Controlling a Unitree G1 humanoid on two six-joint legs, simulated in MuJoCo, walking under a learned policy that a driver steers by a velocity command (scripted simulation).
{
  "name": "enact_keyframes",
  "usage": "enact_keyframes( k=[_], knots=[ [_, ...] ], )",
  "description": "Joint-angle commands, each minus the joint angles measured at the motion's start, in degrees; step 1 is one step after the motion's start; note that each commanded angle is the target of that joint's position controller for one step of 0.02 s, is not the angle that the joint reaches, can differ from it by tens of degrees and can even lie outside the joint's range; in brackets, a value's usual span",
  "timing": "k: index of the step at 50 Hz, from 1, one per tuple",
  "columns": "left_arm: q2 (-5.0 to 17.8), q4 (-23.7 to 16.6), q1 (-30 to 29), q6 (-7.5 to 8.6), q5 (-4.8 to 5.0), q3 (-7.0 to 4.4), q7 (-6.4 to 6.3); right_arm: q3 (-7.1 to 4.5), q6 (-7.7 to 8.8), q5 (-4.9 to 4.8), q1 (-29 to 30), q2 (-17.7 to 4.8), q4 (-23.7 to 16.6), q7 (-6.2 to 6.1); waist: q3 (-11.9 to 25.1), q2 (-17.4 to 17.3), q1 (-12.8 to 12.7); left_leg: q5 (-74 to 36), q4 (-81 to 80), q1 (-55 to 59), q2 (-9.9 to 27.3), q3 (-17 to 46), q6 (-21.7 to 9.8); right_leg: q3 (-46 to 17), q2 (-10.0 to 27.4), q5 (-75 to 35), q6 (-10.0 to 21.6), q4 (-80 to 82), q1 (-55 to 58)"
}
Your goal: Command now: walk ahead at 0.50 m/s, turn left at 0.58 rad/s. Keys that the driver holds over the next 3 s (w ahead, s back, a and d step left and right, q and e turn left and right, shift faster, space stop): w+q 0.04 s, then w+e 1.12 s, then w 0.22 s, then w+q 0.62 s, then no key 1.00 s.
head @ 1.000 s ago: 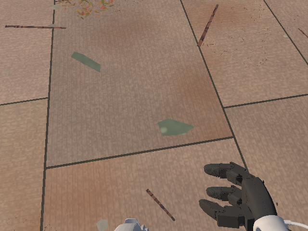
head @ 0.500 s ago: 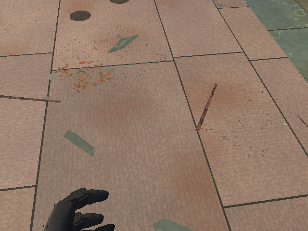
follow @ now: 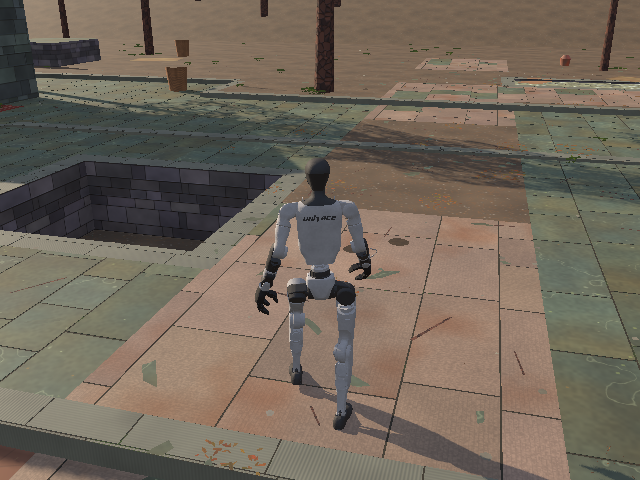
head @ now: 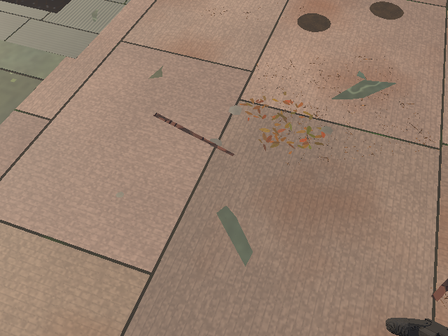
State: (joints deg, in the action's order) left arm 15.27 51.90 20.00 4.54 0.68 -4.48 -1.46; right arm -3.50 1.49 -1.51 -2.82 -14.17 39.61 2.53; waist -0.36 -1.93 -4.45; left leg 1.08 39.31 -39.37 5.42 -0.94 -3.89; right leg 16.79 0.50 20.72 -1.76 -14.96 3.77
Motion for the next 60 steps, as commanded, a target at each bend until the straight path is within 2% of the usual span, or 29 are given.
enact_keyframes(
  k=[1,3,4,5,6,7,8,10,14,19,24,27,29,30,31,32,33,34,35,37,45,50,53,54,55,56,57,58,60],
  knots=[
    [11.64,-3.52,-1.80,-0.80,0.76,-2.78,-0.41,-1.46,0.27,0.21,2.03,-4.64,-5.65,0.73,-0.61,6.33,3.63,9.28,-2.26,5.20,-4.86,-5.41,-2.83,-3.98,16.61,-54.61,7.48,-6.44,2.63],
    [11.29,-3.65,-1.75,-1.58,0.66,-2.37,-0.69,-4.41,0.17,0.20,-13.76,-9.81,-1.77,-0.03,7.25,5.33,11.79,6.38,-8.35,29.23,-9.43,-5.06,-6.49,-2.14,13.42,-57.62,4.94,-27.70,-5.23],
    [7.01,-5.45,0.17,-0.80,-1.16,-0.75,-0.33,-6.02,-0.09,0.52,-21.52,-15.50,0.12,-1.49,13.74,-4.11,12.81,2.52,-7.47,51.36,3.11,14.39,-11.41,-2.07,9.29,-29.49,2.38,-47.38,-26.33],
    [2.59,-6.29,3.52,1.21,-0.65,1.32,0.78,-5.51,0.50,0.12,-20.82,-17.38,-0.24,-1.56,22.06,-12.74,8.67,7.80,-17.89,63.11,16.10,44.29,-21.54,-11.90,-1.36,11.93,0.01,-65.36,-43.32],
    [7.21,-6.50,-1.92,2.73,1.91,-0.06,1.62,-4.05,0.68,0.92,-22.06,-12.48,-0.22,-1.48,22.12,-5.18,11.99,7.80,-20.31,62.06,15.68,40.57,-18.25,-20.33,1.53,9.76,0.95,-68.67,-48.63],
    [7.14,-7.49,-6.12,3.06,3.18,0.01,1.72,-3.56,1.10,1.29,-19.20,-10.35,-0.04,-1.63,14.81,-3.86,11.47,3.37,-19.53,54.38,14.02,30.20,-15.55,-19.59,3.99,6.18,1.99,-67.31,-50.68],
    [6.36,-7.44,-7.74,2.85,2.13,0.17,1.21,-2.93,1.66,1.24,-14.34,-8.61,-0.15,-1.55,9.81,1.27,8.66,-1.09,-20.12,44.41,11.70,23.03,-12.99,-19.55,7.01,1.84,2.37,-61.94,-48.21],
    [6.26,-6.47,-6.31,1.05,1.04,-0.46,0.99,-1.97,2.82,2.01,-9.53,-5.19,-0.19,-1.52,5.93,-1.00,4.80,-2.82,-24.04,32.48,8.88,15.42,-10.98,-20.80,9.31,-2.51,2.55,-57.05,-41.18],
    [3.76,-6.44,-6.81,-1.32,0.87,-0.17,0.65,-2.52,4.72,2.45,-9.74,-6.29,1.88,-1.97,2.00,-0.04,3.51,-5.04,-30.02,27.97,8.37,7.24,-10.48,-22.39,8.85,-9.83,1.20,-50.02,-42.91],
    [2.03,-7.85,-13.58,-0.74,0.41,0.47,1.86,-2.57,4.88,2.20,-10.52,-7.07,3.53,-3.07,-0.50,-1.05,5.92,-5.98,-31.18,30.34,5.85,-2.86,-6.61,-19.99,6.57,-26.67,1.42,-31.26,-42.51],
    [1.60,-11.00,-20.35,-0.98,0.38,1.03,3.51,-3.33,3.80,1.13,-15.00,-8.55,6.53,-3.50,-3.69,-0.69,8.84,-8.03,-28.92,40.68,9.65,-5.30,-5.46,-17.15,5.17,-23.56,3.81,-22.31,-45.47],
    [3.45,-12.54,-19.23,-1.25,0.26,0.23,4.55,-3.98,2.61,0.43,-13.35,-10.47,6.64,-4.10,-2.02,-2.90,6.50,-26.49,-21.71,45.02,10.82,-7.46,-3.39,-13.44,2.21,-14.29,6.79,-21.01,-41.39],
    [6.42,-10.73,-9.47,-1.59,0.35,-1.58,4.58,-4.19,1.63,0.12,-11.18,-11.78,6.16,-4.65,3.83,-3.47,0.52,-41.56,-7.23,43.61,8.95,-9.92,-1.20,-9.99,-2.59,-11.50,9.55,-19.02,-27.41],
    [10.09,-8.46,-0.19,-1.77,0.41,-3.46,3.91,-3.67,1.62,0.30,-11.28,-10.85,5.78,-4.89,8.78,-1.05,-3.79,-35.18,6.61,35.76,6.18,-10.90,0.95,-12.77,-3.40,-14.69,11.83,-16.61,-12.16],
    [16.75,-7.77,5.01,-1.82,0.63,-5.17,2.88,-1.83,2.47,2.27,-15.47,-5.11,3.30,-4.45,14.66,12.57,-1.84,0.71,28.78,12.53,-1.05,-10.29,4.82,-37.96,11.03,-14.13,20.22,-15.29,9.11],
    [16.26,-9.16,4.83,-1.12,0.65,-4.31,3.30,-0.50,4.75,1.79,-15.34,-3.55,2.05,-3.44,23.07,15.49,-0.56,32.55,41.26,-1.69,-9.95,2.68,5.71,-65.27,18.92,-5.48,27.97,-4.02,19.77],
    [12.08,-9.50,4.19,-0.93,0.00,-3.20,3.27,-1.53,6.45,-0.51,-9.45,-7.53,1.06,-2.48,18.99,10.49,-3.08,28.73,43.33,-8.19,-6.06,7.66,4.04,-59.15,17.47,-3.96,24.25,-2.10,18.31],
    [9.56,-9.96,0.97,-0.70,0.28,-2.56,3.07,-1.30,7.27,-0.94,-6.45,-7.76,0.21,-2.36,12.54,7.24,-2.01,23.60,39.79,-9.05,-3.44,6.71,2.82,-50.80,15.28,-7.09,21.80,-2.34,10.74],
    [7.93,-10.81,-3.27,-0.66,0.48,-2.00,2.97,-1.42,7.45,0.43,-5.62,-7.52,0.42,-2.86,7.93,2.73,0.75,19.97,34.31,-6.01,-1.04,6.19,2.85,-44.53,12.98,-12.98,19.98,-2.02,1.40],
    [5.63,-12.50,-7.09,-0.56,-0.24,-1.10,2.58,-2.25,6.18,1.84,-6.31,-8.20,0.29,-3.29,4.95,3.45,4.29,16.65,28.19,1.55,0.97,6.03,3.82,-38.77,9.90,-21.07,18.97,0.38,-9.74],
    [8.91,-12.08,-2.61,-1.05,0.72,-2.15,0.59,-0.59,4.68,1.91,3.87,-3.58,-3.34,-2.99,1.68,6.75,1.52,-3.72,-2.16,7.65,-3.87,3.29,7.76,-30.28,3.49,-22.45,14.89,0.24,-19.10],
    [8.49,-11.32,0.57,-1.97,1.03,-2.27,0.28,-1.38,5.89,0.94,7.27,-6.43,-5.07,-1.64,1.49,7.72,0.47,-1.84,-10.77,10.39,-5.70,5.53,6.15,-38.53,6.56,-15.92,13.79,-5.63,-12.93],
    [7.51,-12.64,-1.75,-2.22,0.63,-2.13,0.18,-2.73,6.88,1.09,-1.16,-8.66,-3.28,-1.69,4.14,9.21,5.52,1.74,-14.78,22.38,-5.96,4.35,2.76,-40.28,4.74,-20.63,11.30,-13.84,-12.88],
    [4.73,-13.80,-2.76,-1.92,0.17,-1.11,0.51,-3.58,7.15,2.14,-8.79,-11.01,-2.39,-2.05,10.43,6.46,9.26,2.39,-13.03,35.73,0.26,9.35,-0.45,-36.91,1.77,-19.21,9.26,-25.64,-17.99],
    [1.10,-14.95,3.51,-1.55,0.39,-0.08,0.40,-4.68,6.81,3.21,-16.70,-15.67,-1.50,-2.49,19.20,-6.34,8.65,6.86,-14.08,56.79,13.46,29.19,-8.02,-29.13,-6.03,-0.94,5.06,-45.03,-34.54],
    [3.67,-15.44,6.66,-1.24,1.58,0.14,0.42,-4.62,6.17,1.92,-18.92,-14.85,0.10,-1.98,21.18,-18.34,7.74,21.81,-19.82,61.07,20.27,48.71,-13.15,-27.20,-4.91,14.26,3.66,-56.71,-47.52],
    [8.69,-14.58,3.14,-1.48,1.76,-1.08,0.43,-3.28,5.77,1.34,-15.66,-9.49,-1.28,-2.22,13.17,-9.71,9.02,29.12,-21.62,54.62,17.92,42.73,-10.81,-28.11,-1.44,9.21,2.98,-61.69,-51.30],
    [9.69,-15.53,-2.17,-1.89,1.01,-1.41,0.51,-2.54,5.09,1.53,-12.89,-7.47,-1.64,-2.54,7.27,-4.77,9.23,25.72,-22.05,46.87,15.23,33.17,-8.14,-25.61,0.59,4.24,2.74,-61.94,-50.98],
    [7.24,-16.76,-5.72,-1.97,0.02,-1.35,0.87,-1.50,4.70,2.24,-9.92,-5.50,-0.58,-2.37,1.12,-2.67,6.80,14.66,-25.07,34.64,10.07,22.61,-6.76,-24.90,3.37,-1.08,2.94,-56.72,-46.90]
  ],
)
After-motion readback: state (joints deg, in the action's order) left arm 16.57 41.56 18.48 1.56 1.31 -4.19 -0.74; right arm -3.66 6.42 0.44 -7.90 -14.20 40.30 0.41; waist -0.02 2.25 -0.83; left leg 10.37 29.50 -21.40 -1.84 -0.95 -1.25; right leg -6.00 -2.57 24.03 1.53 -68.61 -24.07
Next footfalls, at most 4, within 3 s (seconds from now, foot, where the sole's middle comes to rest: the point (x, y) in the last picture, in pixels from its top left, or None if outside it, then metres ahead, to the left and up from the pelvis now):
0.06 left None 0.21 0.12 -0.77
0.60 right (289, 326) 0.51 -0.12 -0.77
1.08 left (254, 226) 0.83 -0.01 -0.77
1.56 right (358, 216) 0.90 -0.37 -0.77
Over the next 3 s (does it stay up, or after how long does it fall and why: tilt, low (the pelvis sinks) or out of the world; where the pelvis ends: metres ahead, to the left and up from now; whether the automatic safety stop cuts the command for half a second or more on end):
stays up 1.24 -0.34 0.01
